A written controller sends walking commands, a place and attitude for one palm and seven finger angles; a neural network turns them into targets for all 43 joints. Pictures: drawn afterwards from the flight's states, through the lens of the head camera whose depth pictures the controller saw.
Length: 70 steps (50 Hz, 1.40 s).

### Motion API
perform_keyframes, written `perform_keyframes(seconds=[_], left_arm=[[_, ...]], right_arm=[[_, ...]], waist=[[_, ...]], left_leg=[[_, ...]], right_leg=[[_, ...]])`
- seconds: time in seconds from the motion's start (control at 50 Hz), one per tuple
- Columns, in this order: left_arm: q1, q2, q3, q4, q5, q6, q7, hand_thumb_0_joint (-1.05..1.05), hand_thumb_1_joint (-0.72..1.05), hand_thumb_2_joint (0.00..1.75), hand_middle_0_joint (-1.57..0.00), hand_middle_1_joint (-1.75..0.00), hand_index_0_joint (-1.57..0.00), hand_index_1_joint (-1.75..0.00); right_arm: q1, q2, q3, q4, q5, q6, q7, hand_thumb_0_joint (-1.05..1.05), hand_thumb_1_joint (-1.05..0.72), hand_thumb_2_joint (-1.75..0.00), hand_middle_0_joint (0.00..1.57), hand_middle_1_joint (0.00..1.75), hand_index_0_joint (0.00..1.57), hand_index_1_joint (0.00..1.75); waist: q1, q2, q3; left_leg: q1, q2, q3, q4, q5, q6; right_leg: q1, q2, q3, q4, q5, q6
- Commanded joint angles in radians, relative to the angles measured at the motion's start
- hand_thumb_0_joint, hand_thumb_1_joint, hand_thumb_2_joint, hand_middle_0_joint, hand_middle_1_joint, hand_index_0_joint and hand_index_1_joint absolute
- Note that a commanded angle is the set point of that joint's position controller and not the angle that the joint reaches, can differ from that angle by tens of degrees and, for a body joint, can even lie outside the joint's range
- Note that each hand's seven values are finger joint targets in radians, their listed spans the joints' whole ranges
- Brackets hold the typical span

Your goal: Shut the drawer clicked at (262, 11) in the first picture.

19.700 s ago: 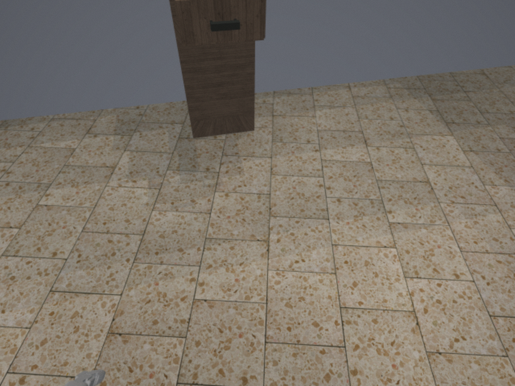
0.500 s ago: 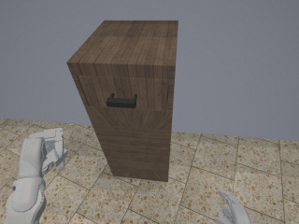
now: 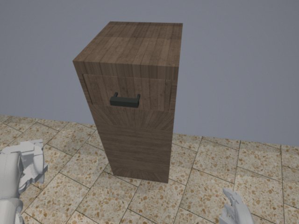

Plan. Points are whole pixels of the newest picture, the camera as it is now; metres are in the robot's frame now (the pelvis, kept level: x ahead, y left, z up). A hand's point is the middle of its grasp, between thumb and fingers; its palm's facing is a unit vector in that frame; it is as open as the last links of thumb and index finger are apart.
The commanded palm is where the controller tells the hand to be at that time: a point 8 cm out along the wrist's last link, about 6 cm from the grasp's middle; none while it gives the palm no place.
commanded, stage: step back with the hand held close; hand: left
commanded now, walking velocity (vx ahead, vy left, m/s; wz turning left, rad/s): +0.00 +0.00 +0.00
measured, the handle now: (125, 98) +0.57 +0.18 +0.01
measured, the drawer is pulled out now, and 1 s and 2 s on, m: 0.00 0.00 0.00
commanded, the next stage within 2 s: stop stepping back and stand still in 1.40 s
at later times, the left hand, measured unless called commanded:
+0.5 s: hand (23, 179) +0.15 +0.26 +0.16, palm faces +0.33 -0.79 -0.51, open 3.3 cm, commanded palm +0.09 +0.30 +0.17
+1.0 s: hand out of the picture +0.09 +0.28 +0.16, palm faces +0.39 -0.76 -0.51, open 3.3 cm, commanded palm +0.01 +0.31 +0.17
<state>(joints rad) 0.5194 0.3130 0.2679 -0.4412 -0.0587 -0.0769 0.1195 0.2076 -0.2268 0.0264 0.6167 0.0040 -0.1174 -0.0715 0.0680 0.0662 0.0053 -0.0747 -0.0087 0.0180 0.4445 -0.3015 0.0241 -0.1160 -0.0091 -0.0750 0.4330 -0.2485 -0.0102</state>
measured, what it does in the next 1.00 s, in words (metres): walks backwards: right foot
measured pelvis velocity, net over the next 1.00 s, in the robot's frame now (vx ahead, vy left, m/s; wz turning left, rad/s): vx -0.10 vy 0.02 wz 0.05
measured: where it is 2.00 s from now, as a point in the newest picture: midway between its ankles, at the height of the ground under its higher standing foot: outside the picture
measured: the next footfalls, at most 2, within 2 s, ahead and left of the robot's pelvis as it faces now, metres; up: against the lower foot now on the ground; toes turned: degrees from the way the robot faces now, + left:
right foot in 0.94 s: -0.06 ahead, -0.11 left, +0.00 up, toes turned +6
left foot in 1.42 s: -0.12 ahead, +0.13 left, +0.00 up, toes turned +1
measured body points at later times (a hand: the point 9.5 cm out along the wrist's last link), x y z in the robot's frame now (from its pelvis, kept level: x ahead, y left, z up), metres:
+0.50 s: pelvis -0.04 +0.02 +0.00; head -0.02 +0.02 +0.45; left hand +0.12 +0.30 +0.18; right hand +0.13 -0.23 -0.09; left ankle -0.03 +0.10 -0.74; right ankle +0.00 -0.11 -0.74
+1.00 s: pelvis -0.10 +0.02 -0.01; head -0.08 +0.05 +0.44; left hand +0.06 +0.31 +0.19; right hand +0.06 -0.22 -0.09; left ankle -0.03 +0.10 -0.74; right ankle -0.09 -0.11 -0.73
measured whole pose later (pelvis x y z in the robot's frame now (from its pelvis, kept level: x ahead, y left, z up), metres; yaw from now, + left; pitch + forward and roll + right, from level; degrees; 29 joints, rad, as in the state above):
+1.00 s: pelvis -0.10 +0.02 -0.01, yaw +3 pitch +2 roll -3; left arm 0.60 0.44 0.43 -0.60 0.01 -0.25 0.15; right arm 0.26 -0.21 -0.02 0.57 -0.01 -0.07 -0.08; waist -0.03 0.00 0.00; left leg -0.44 -0.03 -0.03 0.59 -0.19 0.06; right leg -0.34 0.05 0.02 0.61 -0.25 0.02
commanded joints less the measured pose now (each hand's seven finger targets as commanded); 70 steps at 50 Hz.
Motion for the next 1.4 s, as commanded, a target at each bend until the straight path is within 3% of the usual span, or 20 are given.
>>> perform_keyframes(seconds=[0.0, 0.02, 0.06, 0.12, 0.32, 0.48, 0.58, 0.72, 0.8, 0.86, 0.92, 0.96, 1.02, 1.1, 1.18, 1.26, 1.3, 1.34, 1.36, 1.38], left_arm=[[-0.081, 0.183, 0.125, -0.247, -0.002, -0.075, 0.017, 0.0, 0.9, 0.9, -1.4, -1.6, -1.4, -1.6], [-0.221, 0.331, 0.287, -0.335, -0.008, -0.127, 0.022, 0.0, 0.9, 0.9, -1.4, -1.6, -1.4, -1.6], [-0.066, 0.211, 0.194, -0.184, 0.004, -0.127, 0.009, 0.0, 0.9, 0.9, -1.4, -1.6, -1.4, -1.6], [0.017, 0.169, 0.164, -0.171, 0.007, -0.138, 0.003, 0.0, 0.9, 0.9, -1.4, -1.6, -1.4, -1.6], [0.126, 0.252, 0.234, -0.34, 0.001, -0.152, 0.027, 0.0, 0.9, 0.9, -1.4, -1.6, -1.4, -1.6], [0.098, 0.226, 0.22, -0.324, 0.018, -0.161, 0.028, 0.0, 0.9, 0.9, -1.4, -1.6, -1.4, -1.6], [0.062, 0.22, 0.221, -0.294, 0.034, -0.172, 0.028, 0.0, 0.9, 0.9, -1.4, -1.6, -1.4, -1.6], [0.034, 0.235, 0.206, -0.355, 0.031, -0.2, 0.044, 0.0, 0.9, 0.9, -1.4, -1.6, -1.4, -1.6], [0.055, 0.238, 0.214, -0.375, 0.033, -0.215, 0.058, 0.0, 0.9, 0.9, -1.4, -1.6, -1.4, -1.6], [0.058, 0.238, 0.246, -0.371, 0.06, -0.231, 0.055, 0.0, 0.9, 0.9, -1.4, -1.6, -1.4, -1.6], [0.086, 0.258, 0.273, -0.366, 0.062, -0.236, 0.046, 0.0, 0.9, 0.9, -1.4, -1.6, -1.4, -1.6], [0.108, 0.246, 0.276, -0.345, 0.065, -0.251, 0.033, 0.0, 0.9, 0.9, -1.4, -1.6, -1.4, -1.6], [0.122, 0.243, 0.26, -0.374, 0.036, -0.264, 0.018, 0.0, 0.9, 0.9, -1.4, -1.6, -1.4, -1.6], [0.144, 0.25, 0.249, -0.412, 0.016, -0.261, 0.011, 0.0, 0.9, 0.9, -1.4, -1.6, -1.4, -1.6], [0.133, 0.295, 0.299, -0.423, 0.019, -0.262, 0.015, 0.0, 0.9, 0.9, -1.4, -1.6, -1.4, -1.6], [0.105, 0.283, 0.272, -0.357, 0.001, -0.249, 0.041, 0.0, 0.9, 0.9, -1.4, -1.6, -1.4, -1.6], [0.086, 0.259, 0.262, -0.31, 0.008, -0.237, 0.045, 0.0, 0.9, 0.9, -1.4, -1.6, -1.4, -1.6], [0.074, 0.243, 0.235, -0.283, 0.014, -0.233, 0.038, 0.0, 0.9, 0.9, -1.4, -1.6, -1.4, -1.6], [0.059, 0.23, 0.22, -0.287, 0.013, -0.24, 0.038, 0.0, 0.9, 0.9, -1.4, -1.6, -1.4, -1.6], [0.021, 0.216, 0.2, -0.33, 0.02, -0.253, 0.034, 0.0, 0.9, 0.9, -1.4, -1.6, -1.4, -1.6]], right_arm=[[-0.129, -0.089, -0.031, -0.167, 0.002, -0.065, -0.007, 0.0, -0.9, -0.9, 0.2, 0.3, 0.2, 0.3], [-0.108, -0.118, -0.044, -0.198, 0.003, -0.038, 0.0, 0.0, -0.9, -0.9, 0.2, 0.3, 0.2, 0.3], [-0.103, -0.101, -0.051, -0.174, -0.002, -0.009, 0.003, 0.0, -0.9, -0.9, 0.2, 0.3, 0.2, 0.3], [-0.106, -0.111, -0.061, -0.181, -0.007, 0.021, 0.008, 0.0, -0.9, -0.9, 0.2, 0.3, 0.2, 0.3], [-0.119, -0.115, -0.084, -0.238, 0.008, 0.074, -0.006, 0.0, -0.9, -0.9, 0.2, 0.3, 0.2, 0.3], [-0.115, -0.133, -0.09, -0.236, 0.0, 0.055, -0.018, 0.0, -0.9, -0.9, 0.2, 0.3, 0.2, 0.3], [-0.105, -0.137, -0.092, -0.236, 0.002, 0.041, -0.014, 0.0, -0.9, -0.9, 0.2, 0.3, 0.2, 0.3], [-0.079, -0.12, -0.085, -0.222, -0.004, 0.025, -0.006, 0.0, -0.9, -0.9, 0.2, 0.3, 0.2, 0.3], [-0.085, -0.13, -0.081, -0.218, -0.007, 0.018, -0.013, 0.0, -0.9, -0.9, 0.2, 0.3, 0.2, 0.3], [-0.104, -0.143, -0.088, -0.228, -0.006, 0.002, -0.019, 0.0, -0.9, -0.9, 0.2, 0.3, 0.2, 0.3], [-0.105, -0.128, -0.099, -0.232, -0.006, -0.013, -0.02, 0.0, -0.9, -0.9, 0.2, 0.3, 0.2, 0.3], [-0.11, -0.136, -0.105, -0.226, -0.008, -0.023, -0.012, 0.0, -0.9, -0.9, 0.2, 0.3, 0.2, 0.3], [-0.085, -0.132, -0.101, -0.194, -0.01, -0.027, -0.004, 0.0, -0.9, -0.9, 0.2, 0.3, 0.2, 0.3], [-0.077, -0.121, -0.105, -0.181, -0.01, -0.023, 0.001, 0.0, -0.9, -0.9, 0.2, 0.3, 0.2, 0.3], [-0.102, -0.12, -0.11, -0.206, -0.007, -0.004, -0.003, 0.0, -0.9, -0.9, 0.2, 0.3, 0.2, 0.3], [-0.096, -0.084, -0.118, -0.166, -0.003, 0.032, 0.005, 0.0, -0.9, -0.9, 0.2, 0.3, 0.2, 0.3], [-0.096, -0.066, -0.103, -0.162, -0.012, 0.049, 0.004, 0.0, -0.9, -0.9, 0.2, 0.3, 0.2, 0.3], [-0.106, -0.069, -0.083, -0.175, -0.009, 0.053, -0.004, 0.0, -0.9, -0.9, 0.2, 0.3, 0.2, 0.3], [-0.116, -0.094, -0.084, -0.175, -0.005, 0.044, -0.014, 0.0, -0.9, -0.9, 0.2, 0.3, 0.2, 0.3], [-0.145, -0.129, -0.093, -0.188, -0.008, 0.027, -0.025, 0.0, -0.9, -0.9, 0.2, 0.3, 0.2, 0.3]], waist=[[-0.007, 0.002, -0.049], [-0.048, -0.03, 0.032], [-0.059, -0.108, 0.045], [-0.062, -0.044, -0.021], [-0.054, -0.036, -0.21], [-0.054, 0.056, -0.097], [-0.067, -0.022, -0.045], [-0.087, -0.129, -0.045], [-0.092, 0.004, -0.05], [-0.07, 0.17, -0.061], [-0.062, 0.069, -0.102], [-0.062, 0.061, -0.068], [-0.071, 0.001, -0.146], [-0.072, 0.002, -0.3], [-0.084, -0.036, -0.229], [-0.086, -0.216, -0.11], [-0.098, -0.228, -0.08], [-0.107, -0.18, -0.014], [-0.109, -0.031, 0.009], [-0.101, 0.193, 0.015]], left_leg=[[-0.059, 0.021, -0.036, -0.072, 0.246, 0.001], [-0.154, 0.044, -0.06, -0.048, 0.17, 0.026], [-0.135, 0.042, -0.066, -0.019, 0.17, 0.022], [-0.139, 0.057, -0.067, -0.03, 0.28, 0.017], [-0.203, 0.078, -0.094, -0.017, 0.42, 0.011], [-0.432, 0.134, -0.163, -0.133, 0.164, 0.053], [-0.596, 0.119, -0.161, -0.136, -0.157, 0.073], [-0.353, 0.035, -0.096, 0.082, -0.168, 0.031], [-0.4, 0.085, -0.164, -0.053, -0.203, 0.046], [-0.757, 0.231, -0.322, -0.286, -0.401, 0.118], [-0.688, 0.209, -0.276, -0.179, -0.174, 0.114], [-0.742, 0.192, -0.261, -0.165, -0.228, 0.117], [-0.487, 0.141, -0.197, -0.068, 0.134, 0.074], [-0.213, 0.137, -0.131, 0.004, 0.408, 0.05], [-0.376, 0.105, -0.122, 0.019, 0.018, 0.045], [-0.176, -0.013, -0.07, 0.514, -0.096, -0.036], [-0.189, 0.016, -0.088, 0.495, -0.079, -0.027], [-0.16, 0.042, -0.09, 0.138, -0.013, -0.013], [-0.22, 0.077, -0.118, -0.064, 0.017, 0.008], [-0.404, 0.232, -0.301, -0.214, 0.064, 0.073]], right_leg=[[0.049, -0.008, 0.047, -0.059, 0.181, -0.018], [-0.016, -0.067, 0.16, -0.115, 0.214, -0.017], [-0.056, -0.102, 0.166, -0.137, 0.21, -0.028], [-0.013, -0.096, 0.12, -0.084, 0.303, -0.019], [0.076, -0.086, 0.094, 0.048, 0.447, -0.005], [0.09, -0.022, 0.084, 0.146, 0.235, 0.017], [0.126, -0.043, 0.136, 0.126, 0.163, 0.011], [-0.219, -0.146, 0.223, -0.131, -0.216, -0.041], [-0.178, -0.071, 0.133, -0.044, -0.191, -0.006], [0.166, 0.056, 0.089, 0.312, 0.041, 0.032], [0.164, 0.057, 0.121, 0.291, 0.164, 0.03], [0.187, 0.059, 0.145, 0.25, 0.152, 0.027], [0.058, 0.025, 0.174, 0.162, 0.36, 0.013], [-0.052, 0.017, 0.165, 0.144, 0.367, 0.033], [-0.044, -0.03, 0.248, 0.066, 0.255, 0.01], [-0.521, -0.298, 0.446, -0.265, -0.221, -0.149], [-0.511, -0.27, 0.35, -0.214, -0.066, -0.14], [-0.485, -0.149, 0.229, -0.089, -0.009, -0.053], [-0.415, -0.06, 0.183, 0.043, 0.001, -0.018], [-0.271, 0.042, 0.122, 0.286, -0.008, 0.018]])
